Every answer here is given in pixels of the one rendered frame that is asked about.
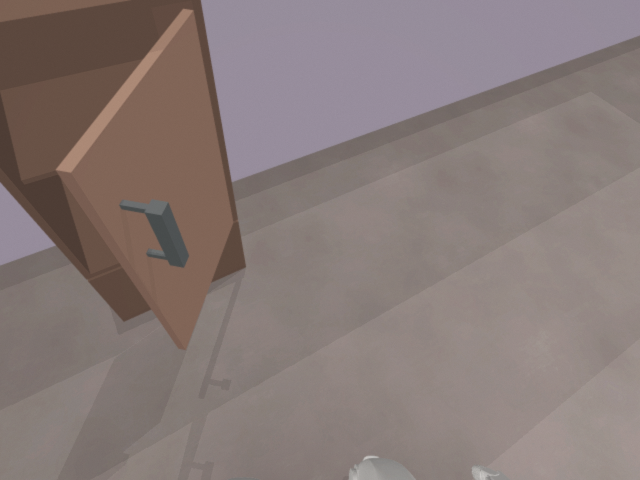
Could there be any handle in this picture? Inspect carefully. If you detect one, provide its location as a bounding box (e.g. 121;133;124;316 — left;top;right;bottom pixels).
119;199;189;268

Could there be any cupboard door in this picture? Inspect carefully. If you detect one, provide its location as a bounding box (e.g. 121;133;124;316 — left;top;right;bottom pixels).
56;9;233;350

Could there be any right robot thigh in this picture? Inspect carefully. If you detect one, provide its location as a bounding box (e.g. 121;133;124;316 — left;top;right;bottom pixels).
349;458;416;480

